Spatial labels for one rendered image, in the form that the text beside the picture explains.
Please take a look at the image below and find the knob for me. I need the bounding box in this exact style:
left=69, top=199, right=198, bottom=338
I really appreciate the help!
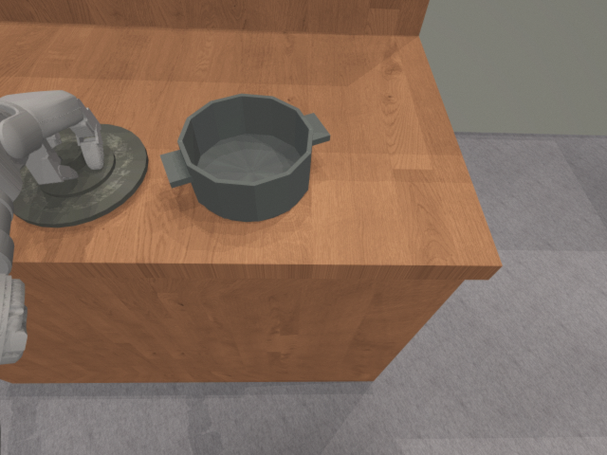
left=54, top=141, right=86, bottom=171

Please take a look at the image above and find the lid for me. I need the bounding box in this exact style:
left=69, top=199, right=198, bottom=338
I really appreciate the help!
left=13, top=124, right=149, bottom=228

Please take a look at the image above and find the table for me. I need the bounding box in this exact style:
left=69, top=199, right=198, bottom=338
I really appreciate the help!
left=0, top=0, right=503, bottom=384

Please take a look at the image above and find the left robot hand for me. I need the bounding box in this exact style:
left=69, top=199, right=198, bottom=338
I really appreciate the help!
left=0, top=90, right=104, bottom=185

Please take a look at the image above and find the pot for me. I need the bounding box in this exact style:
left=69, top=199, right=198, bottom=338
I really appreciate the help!
left=160, top=94, right=330, bottom=222

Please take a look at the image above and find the left robot upper arm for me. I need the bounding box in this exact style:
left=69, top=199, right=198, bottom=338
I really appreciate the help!
left=0, top=273, right=28, bottom=455

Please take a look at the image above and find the left robot forearm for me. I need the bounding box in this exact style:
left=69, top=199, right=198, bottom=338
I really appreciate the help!
left=0, top=100, right=43, bottom=275

